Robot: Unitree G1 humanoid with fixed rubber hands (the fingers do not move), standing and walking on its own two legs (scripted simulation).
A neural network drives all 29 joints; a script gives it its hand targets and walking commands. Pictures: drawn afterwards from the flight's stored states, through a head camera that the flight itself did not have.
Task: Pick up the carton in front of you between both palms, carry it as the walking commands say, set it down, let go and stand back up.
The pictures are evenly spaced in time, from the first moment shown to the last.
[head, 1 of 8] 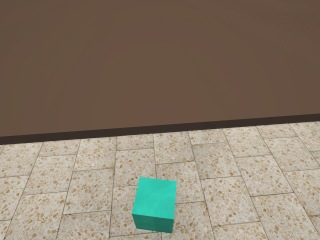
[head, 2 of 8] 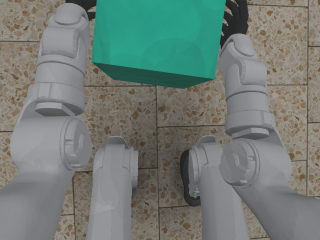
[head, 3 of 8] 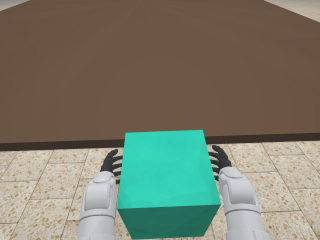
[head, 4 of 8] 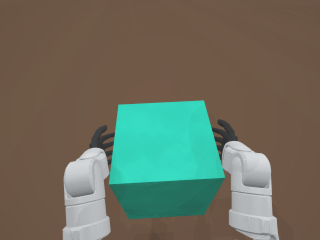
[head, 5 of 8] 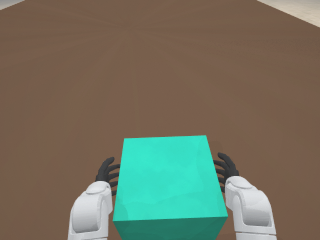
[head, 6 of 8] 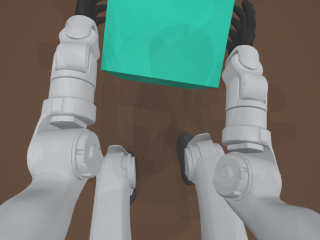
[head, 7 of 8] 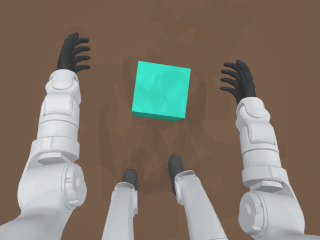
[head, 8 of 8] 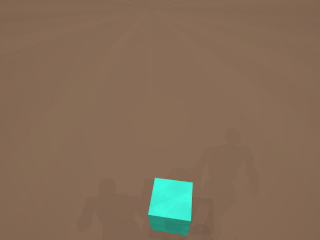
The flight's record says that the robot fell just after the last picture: no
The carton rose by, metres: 0.87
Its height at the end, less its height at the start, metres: +0.10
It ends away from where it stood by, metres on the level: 3.28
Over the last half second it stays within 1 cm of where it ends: yes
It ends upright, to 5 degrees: yes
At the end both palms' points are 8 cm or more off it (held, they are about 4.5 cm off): yes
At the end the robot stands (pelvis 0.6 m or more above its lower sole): yes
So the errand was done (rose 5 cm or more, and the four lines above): yes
